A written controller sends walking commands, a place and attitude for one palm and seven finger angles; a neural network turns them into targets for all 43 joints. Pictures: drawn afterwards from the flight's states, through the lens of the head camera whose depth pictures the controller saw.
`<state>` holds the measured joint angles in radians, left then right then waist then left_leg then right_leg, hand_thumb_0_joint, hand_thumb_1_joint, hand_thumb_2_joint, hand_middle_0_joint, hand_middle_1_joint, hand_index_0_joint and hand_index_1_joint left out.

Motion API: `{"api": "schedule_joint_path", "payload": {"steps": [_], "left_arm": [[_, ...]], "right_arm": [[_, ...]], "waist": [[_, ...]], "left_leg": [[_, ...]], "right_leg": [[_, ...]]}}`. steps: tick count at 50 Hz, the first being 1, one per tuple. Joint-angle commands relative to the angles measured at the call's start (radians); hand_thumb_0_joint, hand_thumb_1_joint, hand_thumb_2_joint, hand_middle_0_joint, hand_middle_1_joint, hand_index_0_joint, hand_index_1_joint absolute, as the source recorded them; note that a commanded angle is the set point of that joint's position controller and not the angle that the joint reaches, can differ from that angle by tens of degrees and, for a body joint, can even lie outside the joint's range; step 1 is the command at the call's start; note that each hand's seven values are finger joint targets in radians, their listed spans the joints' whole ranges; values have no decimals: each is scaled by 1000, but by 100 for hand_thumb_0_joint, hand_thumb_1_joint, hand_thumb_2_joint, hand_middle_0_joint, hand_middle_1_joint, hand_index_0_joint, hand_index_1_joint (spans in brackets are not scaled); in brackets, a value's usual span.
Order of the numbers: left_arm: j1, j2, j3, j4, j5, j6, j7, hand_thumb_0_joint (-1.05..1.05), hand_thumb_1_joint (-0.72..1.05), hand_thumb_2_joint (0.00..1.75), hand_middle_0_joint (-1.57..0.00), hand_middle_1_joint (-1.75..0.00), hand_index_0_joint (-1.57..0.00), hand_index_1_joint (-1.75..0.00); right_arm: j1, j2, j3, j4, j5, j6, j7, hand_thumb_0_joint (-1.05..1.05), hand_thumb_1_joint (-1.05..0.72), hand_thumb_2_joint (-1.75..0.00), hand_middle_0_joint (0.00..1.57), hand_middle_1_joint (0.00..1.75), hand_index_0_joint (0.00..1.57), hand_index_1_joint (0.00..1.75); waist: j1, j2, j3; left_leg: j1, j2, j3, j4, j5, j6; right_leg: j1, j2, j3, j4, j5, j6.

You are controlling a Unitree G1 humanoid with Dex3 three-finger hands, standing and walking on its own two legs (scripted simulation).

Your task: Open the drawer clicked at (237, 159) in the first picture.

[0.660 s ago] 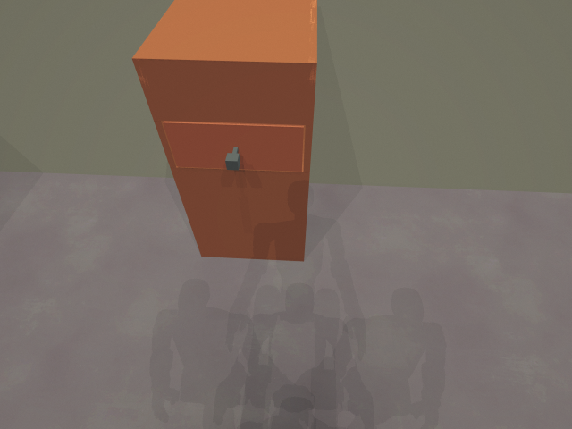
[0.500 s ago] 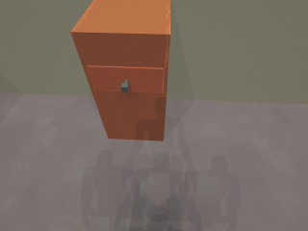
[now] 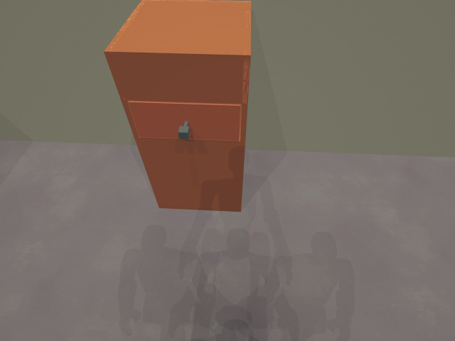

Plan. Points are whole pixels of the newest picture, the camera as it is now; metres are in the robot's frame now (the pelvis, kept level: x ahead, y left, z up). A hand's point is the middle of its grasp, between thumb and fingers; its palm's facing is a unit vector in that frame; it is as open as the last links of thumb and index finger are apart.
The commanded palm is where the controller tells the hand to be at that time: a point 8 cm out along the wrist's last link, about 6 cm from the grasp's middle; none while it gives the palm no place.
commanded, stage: look at it before walking up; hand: left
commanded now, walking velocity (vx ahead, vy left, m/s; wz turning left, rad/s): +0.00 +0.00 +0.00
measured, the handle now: (185, 129) +0.80 +0.20 -0.18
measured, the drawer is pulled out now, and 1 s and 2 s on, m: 0.00 0.00 0.00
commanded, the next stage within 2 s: take the last steps up to it in 0.18 s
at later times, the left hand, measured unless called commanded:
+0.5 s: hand out of the picture +0.00 +0.18 -0.18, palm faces +0.06 -0.98 -0.19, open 7.3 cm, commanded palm none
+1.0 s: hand out of the picture +0.12 +0.14 -0.18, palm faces +0.10 -0.98 -0.17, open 7.3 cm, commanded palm none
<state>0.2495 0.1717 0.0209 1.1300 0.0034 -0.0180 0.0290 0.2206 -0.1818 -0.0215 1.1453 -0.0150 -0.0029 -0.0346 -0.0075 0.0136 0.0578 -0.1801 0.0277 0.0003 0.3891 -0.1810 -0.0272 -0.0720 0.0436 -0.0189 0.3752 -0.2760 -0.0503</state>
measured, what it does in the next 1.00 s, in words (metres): walks ahead: right foot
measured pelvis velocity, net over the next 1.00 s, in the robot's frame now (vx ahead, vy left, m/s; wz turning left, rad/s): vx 0.14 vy -0.02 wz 0.03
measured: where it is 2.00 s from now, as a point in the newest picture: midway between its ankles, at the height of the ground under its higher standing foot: outside the picture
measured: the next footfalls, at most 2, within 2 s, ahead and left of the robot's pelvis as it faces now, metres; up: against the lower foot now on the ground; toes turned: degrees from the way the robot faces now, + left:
right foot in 0.78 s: +0.13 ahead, -0.11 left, +0.00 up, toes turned -5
left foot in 1.06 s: +0.27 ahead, +0.11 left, +0.00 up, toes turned +7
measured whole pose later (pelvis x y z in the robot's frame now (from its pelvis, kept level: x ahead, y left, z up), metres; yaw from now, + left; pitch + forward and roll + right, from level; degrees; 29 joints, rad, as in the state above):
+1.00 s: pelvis +0.14 -0.02 -0.01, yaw +2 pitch +0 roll +1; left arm 0.32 0.13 0.06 1.09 0.02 -0.06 0.01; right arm 0.28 -0.14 -0.06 1.10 -0.02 -0.01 0.00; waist -0.01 -0.03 0.06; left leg -0.40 0.08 0.11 0.74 -0.35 0.01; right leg -0.15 -0.03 -0.12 0.50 -0.35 -0.05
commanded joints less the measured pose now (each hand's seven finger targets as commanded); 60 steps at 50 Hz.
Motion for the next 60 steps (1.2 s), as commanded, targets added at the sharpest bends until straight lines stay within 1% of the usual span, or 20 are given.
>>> {"api": "schedule_joint_path", "payload": {"steps": [1,15,21,25,27,29,30,33,35,37,38,39,41,45,50,51,53,54,57,60], "left_arm": [[60,136,21,-28,4,-11,11,0,90,90,-20,-30,-20,-30],[56,143,20,-26,4,-12,9,0,90,90,-20,-30,-20,-30],[107,107,28,-9,11,11,-3,0,90,90,-20,-30,-20,-30],[115,97,41,-25,15,2,-8,0,90,90,-20,-30,-20,-30],[108,72,43,-35,15,-2,-13,0,90,90,-20,-30,-20,-30],[65,35,39,-69,17,-12,-19,0,90,90,-20,-30,-20,-30],[3,31,33,-101,18,-20,-17,0,90,90,-20,-30,-20,-30],[-61,11,38,-148,11,-27,-30,0,90,90,-20,-30,-20,-30],[-3,-3,42,-140,13,-20,-44,0,90,90,-20,-30,-20,-30],[155,14,55,-82,14,-21,-48,0,90,90,-20,-30,-20,-30],[269,82,71,-41,18,-28,-38,0,90,90,-20,-30,-20,-30],[349,165,89,-25,16,-27,-21,0,90,90,-20,-30,-20,-30],[249,133,78,-49,14,-22,-6,0,90,90,-20,-30,-20,-30],[160,72,62,-63,28,-49,2,0,90,90,-20,-30,-20,-30],[159,83,62,-41,10,-48,-14,0,90,90,-20,-30,-20,-30],[155,62,55,-45,9,-46,-17,0,90,90,-20,-30,-20,-30],[81,6,41,-110,11,-45,-27,0,90,90,-20,-30,-20,-30],[9,16,43,-151,22,-46,-25,0,90,90,-20,-30,-20,-30],[-13,8,49,-159,19,-32,-38,0,90,90,-20,-30,-20,-30],[169,-19,43,-80,22,-29,-51,0,90,90,-20,-30,-20,-30]], "right_arm": [[50,-108,-17,-26,1,-10,-11,0,-90,-90,20,30,20,30],[53,-118,-16,-24,1,-12,-11,0,-90,-90,20,30,20,30],[101,-43,-15,-15,-16,7,7,0,-90,-90,20,30,20,30],[139,-28,-21,-22,-17,-12,10,0,-90,-90,20,30,20,30],[214,-41,-28,-3,-15,-25,7,0,-90,-90,20,30,20,30],[367,-96,-45,40,-25,-37,-5,0,-90,-90,20,30,20,30],[431,-98,-45,48,-29,-41,-11,0,-90,-90,20,30,20,30],[359,-90,-42,18,-27,-53,-11,0,-90,-90,20,30,20,30],[261,-85,-39,-5,-24,-56,-12,0,-90,-90,20,30,20,30],[204,-74,-37,-19,-15,-50,-8,0,-90,-90,20,30,20,30],[189,-34,-33,-37,-5,-45,-3,0,-90,-90,20,30,20,30],[152,18,-29,-79,2,-42,7,0,-90,-90,20,30,20,30],[73,7,-43,-96,-8,-32,18,0,-90,-90,20,30,20,30],[87,64,-38,-89,-8,-23,34,0,-90,-90,20,30,20,30],[131,49,-31,-80,-8,-44,38,0,-90,-90,20,30,20,30],[198,4,-38,-60,-10,-53,30,0,-90,-90,20,30,20,30],[404,-165,-80,-25,-27,-53,5,0,-90,-90,20,30,20,30],[398,-183,-85,-30,-28,-40,7,0,-90,-90,20,30,20,30],[168,-100,-55,-103,-26,-48,4,0,-90,-90,20,30,20,30],[57,-111,-50,-127,-19,-39,3,0,-90,-90,20,30,20,30]], "waist": [[2,-15,-7],[2,-14,-4],[8,-75,107],[-12,-63,131],[-32,50,131],[-73,238,85],[-98,224,73],[-55,104,59],[-1,143,37],[72,19,-2],[120,-159,-7],[147,-367,10],[91,-182,82],[22,-108,71],[-10,-86,13],[-48,-12,-25],[-137,262,-100],[-147,164,-32],[-41,236,77],[49,75,-60]], "left_leg": [[72,70,-53,-18,168,50],[72,73,-59,-29,165,50],[-81,10,6,68,-199,43],[-74,19,46,140,-155,47],[-4,67,-44,57,-142,80],[182,275,-378,-95,-77,217],[244,344,-467,-127,78,283],[110,342,-349,-125,116,272],[-49,261,-213,-123,-26,207],[-236,142,-84,20,-193,129],[-394,23,25,252,-304,84],[-512,-34,113,526,-409,55],[-541,48,12,737,-365,54],[-371,92,42,511,-256,35],[-20,-4,176,117,-16,42],[133,22,131,68,18,60],[352,415,-367,-79,73,283],[235,453,-407,-117,-40,321],[-37,347,-240,-147,-79,221],[-146,190,-13,30,-107,128]], "right_leg": [[-96,-138,96,-91,249,10],[-96,-134,97,-96,218,6],[-169,-156,155,-140,-330,-43],[-212,-186,165,-81,-304,-86],[-269,-106,85,72,-226,-64],[-468,-14,-70,434,-186,-14],[-580,-30,-40,602,-296,-13],[-521,-123,24,599,-265,-11],[-312,-111,-26,405,-185,1],[15,-51,-92,184,-21,14],[158,-169,101,24,-189,-21],[150,-418,451,-186,-364,-113],[-16,-438,498,-211,-405,-196],[-123,-370,199,-140,106,-166],[-156,-234,35,8,268,-87],[-225,-196,4,139,295,-60],[-556,-32,-119,629,-296,19],[-602,-59,-41,757,-370,10],[-519,-170,25,642,-253,12],[-127,-72,-120,227,-47,47]]}}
